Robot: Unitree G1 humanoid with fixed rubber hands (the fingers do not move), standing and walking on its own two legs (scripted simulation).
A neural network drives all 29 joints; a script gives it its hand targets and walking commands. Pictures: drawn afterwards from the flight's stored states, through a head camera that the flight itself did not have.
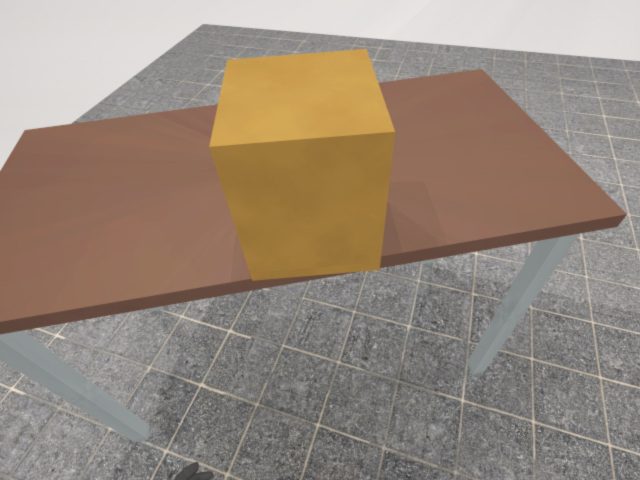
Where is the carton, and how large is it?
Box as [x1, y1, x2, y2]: [209, 49, 394, 280]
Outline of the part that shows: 366,49 227,60 209,147 252,280 379,269 394,130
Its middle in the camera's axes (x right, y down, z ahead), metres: -0.02 -0.10 +0.57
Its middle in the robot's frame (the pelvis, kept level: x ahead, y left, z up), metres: +0.52 +0.03 +0.11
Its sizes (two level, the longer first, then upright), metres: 0.210 0.200 0.250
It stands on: a table, 0.74 m high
